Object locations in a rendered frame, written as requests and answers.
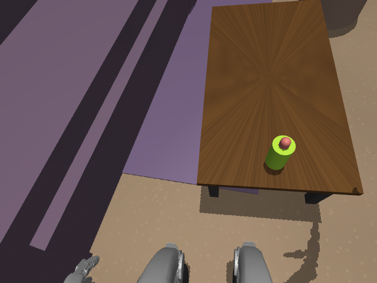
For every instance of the bottle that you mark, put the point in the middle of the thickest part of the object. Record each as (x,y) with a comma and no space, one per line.
(280,151)

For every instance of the left robot hand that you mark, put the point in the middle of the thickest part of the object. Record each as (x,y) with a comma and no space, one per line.
(82,270)

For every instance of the sofa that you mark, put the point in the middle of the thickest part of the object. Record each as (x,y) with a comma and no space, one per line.
(77,78)

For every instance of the coffee table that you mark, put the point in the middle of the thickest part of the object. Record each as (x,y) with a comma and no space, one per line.
(271,72)

